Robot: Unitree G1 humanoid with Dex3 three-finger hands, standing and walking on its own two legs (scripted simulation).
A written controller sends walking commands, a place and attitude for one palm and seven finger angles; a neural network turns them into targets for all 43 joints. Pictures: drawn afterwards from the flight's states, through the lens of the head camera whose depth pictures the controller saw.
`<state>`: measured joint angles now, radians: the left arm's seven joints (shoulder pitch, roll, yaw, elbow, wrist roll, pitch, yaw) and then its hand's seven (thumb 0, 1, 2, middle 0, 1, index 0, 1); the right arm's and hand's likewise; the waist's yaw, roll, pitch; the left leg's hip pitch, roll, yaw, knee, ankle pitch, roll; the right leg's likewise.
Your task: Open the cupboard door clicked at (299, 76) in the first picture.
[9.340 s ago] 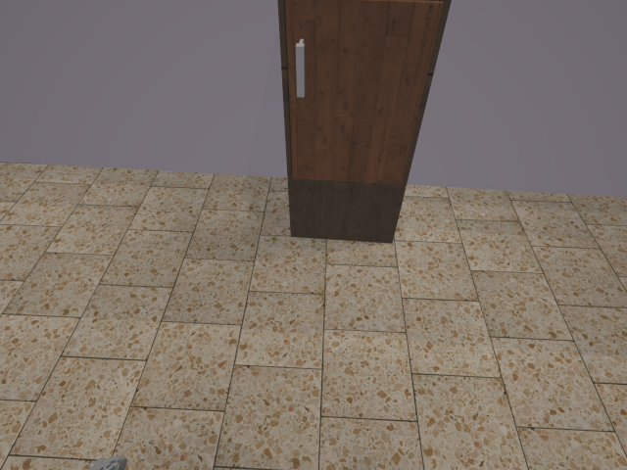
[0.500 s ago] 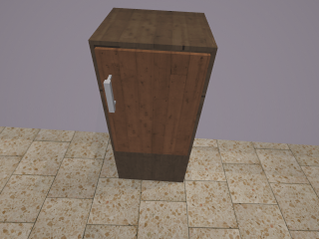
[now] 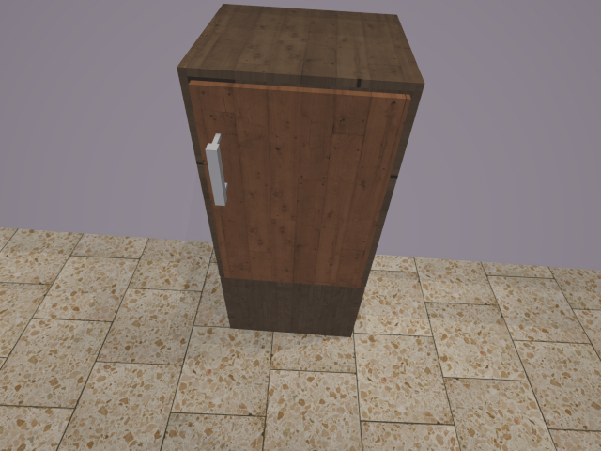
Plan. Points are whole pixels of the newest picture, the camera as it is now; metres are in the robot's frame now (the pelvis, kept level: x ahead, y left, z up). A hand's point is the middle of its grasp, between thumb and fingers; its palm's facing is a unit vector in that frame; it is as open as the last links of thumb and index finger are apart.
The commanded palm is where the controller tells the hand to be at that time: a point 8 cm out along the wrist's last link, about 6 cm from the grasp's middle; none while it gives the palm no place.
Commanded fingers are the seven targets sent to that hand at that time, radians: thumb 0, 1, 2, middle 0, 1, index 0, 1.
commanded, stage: look again from close up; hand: left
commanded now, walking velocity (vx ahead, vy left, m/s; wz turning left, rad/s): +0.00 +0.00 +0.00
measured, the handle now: (219, 170) +0.64 +0.21 +0.01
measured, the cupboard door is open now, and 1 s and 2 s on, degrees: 0 0 0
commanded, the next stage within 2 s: shuffle to correct the standing spot in 0.20 s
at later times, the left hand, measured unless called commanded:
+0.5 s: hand out of the picture +0.01 +0.16 -0.17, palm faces +0.06 -0.98 -0.16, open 7.4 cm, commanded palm none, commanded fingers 0.00 0.90 0.90 -0.20 -0.30 -0.20 -0.30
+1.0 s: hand (183, 431) +0.19 +0.20 -0.17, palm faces +0.01 -0.97 -0.24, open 7.3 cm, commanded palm none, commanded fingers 0.00 0.90 0.90 -0.20 -0.30 -0.20 -0.30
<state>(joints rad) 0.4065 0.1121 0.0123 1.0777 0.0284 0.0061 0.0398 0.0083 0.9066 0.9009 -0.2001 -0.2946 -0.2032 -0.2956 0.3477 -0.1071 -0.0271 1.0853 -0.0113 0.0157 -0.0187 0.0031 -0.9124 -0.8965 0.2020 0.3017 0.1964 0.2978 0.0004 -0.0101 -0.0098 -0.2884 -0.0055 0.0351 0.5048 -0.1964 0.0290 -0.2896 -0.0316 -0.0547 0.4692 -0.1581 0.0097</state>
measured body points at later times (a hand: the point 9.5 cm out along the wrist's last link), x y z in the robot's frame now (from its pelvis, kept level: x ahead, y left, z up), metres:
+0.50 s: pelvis +0.03 +0.00 +0.00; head +0.02 +0.01 +0.45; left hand +0.00 +0.21 -0.16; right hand +0.01 -0.22 -0.16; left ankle +0.05 +0.10 -0.73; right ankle +0.06 -0.13 -0.74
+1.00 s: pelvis +0.12 +0.01 +0.00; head +0.15 +0.00 +0.44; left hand +0.19 +0.25 -0.15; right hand +0.05 -0.18 -0.17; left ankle +0.05 +0.10 -0.73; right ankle +0.16 -0.12 -0.74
